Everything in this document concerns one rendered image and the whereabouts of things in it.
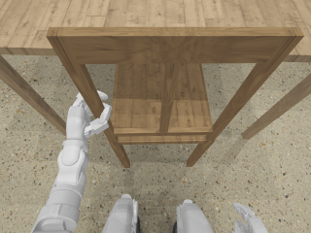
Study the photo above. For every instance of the robot right thigh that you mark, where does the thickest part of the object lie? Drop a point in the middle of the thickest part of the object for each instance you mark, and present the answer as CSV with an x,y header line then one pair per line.
x,y
191,219

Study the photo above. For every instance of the chair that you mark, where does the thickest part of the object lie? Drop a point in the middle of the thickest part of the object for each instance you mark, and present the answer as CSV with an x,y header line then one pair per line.
x,y
160,95

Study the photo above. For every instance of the table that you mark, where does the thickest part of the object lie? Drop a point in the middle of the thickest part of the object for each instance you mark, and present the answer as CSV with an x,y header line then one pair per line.
x,y
24,25

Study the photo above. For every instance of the robot left forearm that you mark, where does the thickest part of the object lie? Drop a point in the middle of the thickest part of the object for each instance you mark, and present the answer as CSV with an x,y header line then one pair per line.
x,y
62,208

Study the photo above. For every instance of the robot right hand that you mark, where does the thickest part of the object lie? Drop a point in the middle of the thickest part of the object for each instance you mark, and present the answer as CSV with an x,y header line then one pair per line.
x,y
255,224

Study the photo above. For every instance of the robot left hand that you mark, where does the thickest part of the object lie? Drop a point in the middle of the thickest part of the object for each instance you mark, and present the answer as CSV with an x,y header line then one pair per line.
x,y
79,117

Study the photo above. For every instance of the robot left shin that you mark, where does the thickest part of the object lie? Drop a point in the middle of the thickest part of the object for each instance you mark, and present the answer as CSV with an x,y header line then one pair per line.
x,y
133,227

